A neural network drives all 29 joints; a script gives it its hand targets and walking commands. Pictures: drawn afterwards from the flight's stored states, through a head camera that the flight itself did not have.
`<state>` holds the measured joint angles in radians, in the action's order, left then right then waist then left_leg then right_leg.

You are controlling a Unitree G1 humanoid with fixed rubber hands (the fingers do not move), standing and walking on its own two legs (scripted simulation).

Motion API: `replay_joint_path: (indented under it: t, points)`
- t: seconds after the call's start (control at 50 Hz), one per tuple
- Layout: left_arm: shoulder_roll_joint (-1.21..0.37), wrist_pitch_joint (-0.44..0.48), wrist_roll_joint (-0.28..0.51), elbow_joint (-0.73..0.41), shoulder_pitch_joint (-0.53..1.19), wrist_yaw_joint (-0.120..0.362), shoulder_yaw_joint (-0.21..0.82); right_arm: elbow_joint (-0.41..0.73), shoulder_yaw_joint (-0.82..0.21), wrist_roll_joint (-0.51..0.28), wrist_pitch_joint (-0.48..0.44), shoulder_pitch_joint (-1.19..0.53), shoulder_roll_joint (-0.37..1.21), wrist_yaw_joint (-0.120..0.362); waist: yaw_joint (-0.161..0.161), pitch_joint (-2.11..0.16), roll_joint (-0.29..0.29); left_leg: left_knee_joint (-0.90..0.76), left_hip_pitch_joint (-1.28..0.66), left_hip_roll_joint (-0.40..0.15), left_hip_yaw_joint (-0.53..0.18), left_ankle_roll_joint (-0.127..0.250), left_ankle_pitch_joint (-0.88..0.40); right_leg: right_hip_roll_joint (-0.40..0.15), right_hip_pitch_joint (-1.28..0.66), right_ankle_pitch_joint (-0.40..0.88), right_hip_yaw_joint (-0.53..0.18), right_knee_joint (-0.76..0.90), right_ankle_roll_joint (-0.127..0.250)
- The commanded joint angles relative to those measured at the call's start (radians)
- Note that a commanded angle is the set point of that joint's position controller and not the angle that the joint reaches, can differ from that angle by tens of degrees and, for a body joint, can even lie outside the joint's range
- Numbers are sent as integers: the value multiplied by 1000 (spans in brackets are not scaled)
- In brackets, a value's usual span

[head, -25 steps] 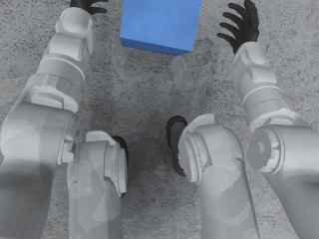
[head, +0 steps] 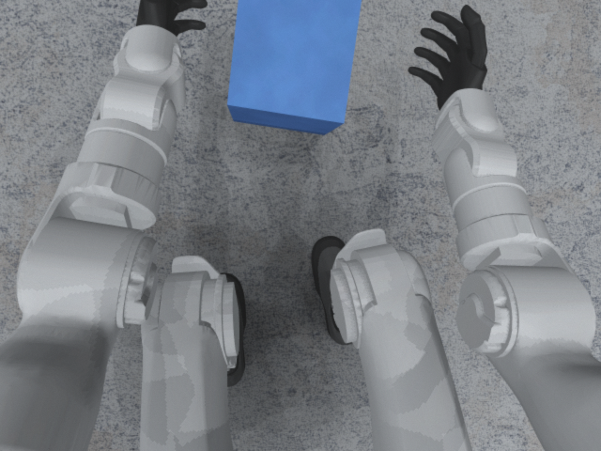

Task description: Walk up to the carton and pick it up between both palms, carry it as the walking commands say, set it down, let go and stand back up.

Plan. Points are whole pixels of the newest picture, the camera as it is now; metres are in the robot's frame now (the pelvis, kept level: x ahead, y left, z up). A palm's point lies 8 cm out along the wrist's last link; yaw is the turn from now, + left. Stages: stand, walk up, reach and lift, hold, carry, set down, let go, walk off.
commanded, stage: set down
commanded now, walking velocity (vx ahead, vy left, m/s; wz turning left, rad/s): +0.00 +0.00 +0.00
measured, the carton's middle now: (289, 67) +0.56 -0.06 -0.32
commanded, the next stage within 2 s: let go in 1.12 s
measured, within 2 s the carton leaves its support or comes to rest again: neither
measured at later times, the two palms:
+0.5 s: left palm out of the picture +0.56 +0.10 +0.00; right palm (573, 37) +0.48 -0.22 +0.01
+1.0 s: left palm out of the picture +0.55 +0.10 +0.14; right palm out of the picture +0.47 -0.23 +0.15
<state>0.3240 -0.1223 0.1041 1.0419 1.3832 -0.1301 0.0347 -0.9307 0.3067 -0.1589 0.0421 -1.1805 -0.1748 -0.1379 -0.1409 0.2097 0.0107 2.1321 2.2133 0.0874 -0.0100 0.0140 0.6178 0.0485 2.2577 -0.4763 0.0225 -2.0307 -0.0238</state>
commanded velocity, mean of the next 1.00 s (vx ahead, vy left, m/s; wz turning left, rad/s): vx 0.00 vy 0.00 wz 0.00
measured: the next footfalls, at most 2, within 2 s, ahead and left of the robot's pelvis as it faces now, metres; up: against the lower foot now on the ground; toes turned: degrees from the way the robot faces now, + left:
none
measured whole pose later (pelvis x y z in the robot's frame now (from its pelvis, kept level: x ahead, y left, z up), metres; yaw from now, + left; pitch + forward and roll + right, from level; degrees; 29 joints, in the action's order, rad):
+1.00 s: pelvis +0.05 -0.01 +0.25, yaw +2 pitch +43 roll +0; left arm 0.20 -0.14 -0.11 0.92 1.04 -0.04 -0.17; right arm -0.69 0.38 0.00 0.10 -0.82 -0.02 -0.10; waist -0.15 -0.11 0.03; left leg 1.17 1.52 0.07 -0.05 0.00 0.40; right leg 0.05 1.57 -0.30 -0.02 -1.11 0.00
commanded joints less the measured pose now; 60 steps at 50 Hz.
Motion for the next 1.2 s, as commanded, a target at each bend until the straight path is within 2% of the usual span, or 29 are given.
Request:
replay_joint_path:
  t: [0.0, 0.14, 0.24, 0.46, 0.66, 0.96, 1.04, 1.18]
  points:
    - [33, 5, -27, -133, 261, -3, -37, 160, 6, 3, 2, -161, -114, 0, -66, -1259, 112, -253, -563, 0, -6, -12, -224, 19, -731, 276, 40, 187, -22]
    - [19, -3, -96, -114, 189, 9, -113, 178, 18, 31, 25, -94, -61, 6, -33, -1193, 87, -358, -539, 6, 0, -7, -217, 32, -744, 274, 30, 282, -30]
    - [-3, -8, -115, -128, 146, 21, -130, 203, 40, 60, 36, -44, -44, 4, -38, -1221, 99, -435, -588, 10, 3, -14, -237, 38, -787, 292, 31, 354, -30]
    - [-34, -30, -129, -237, 76, 30, -138, 310, 55, 83, 59, 54, -29, 14, -46, -1313, 141, -610, -807, 17, 0, -35, -333, 43, -900, 359, 45, 520, -29]
    - [-46, -31, -155, -224, -3, 51, -174, 328, 52, 95, 67, 125, 15, 27, -34, -1272, 121, -798, -915, 14, -4, -34, -376, 35, -1040, 413, 31, 708, -35]
    - [-77, 4, -218, -230, -106, 87, -209, 350, 68, 167, 37, 220, 82, 41, -41, -1207, 108, -1097, -1142, 4, -21, -31, -463, 21, -1311, 529, 8, 1003, -39]
    - [-96, 19, -250, -185, -139, 94, -238, 319, 73, 199, 23, 235, 115, 45, -37, -1100, 96, -1151, -1135, -1, -27, -33, -450, 14, -1335, 527, 4, 1059, -42]
    - [-146, 39, -310, -204, -267, 60, -291, 306, 73, 262, 3, 298, 107, 77, -27, -1116, 94, -1201, -1176, -2, -24, -47, -553, 15, -1450, 629, 13, 1095, -41]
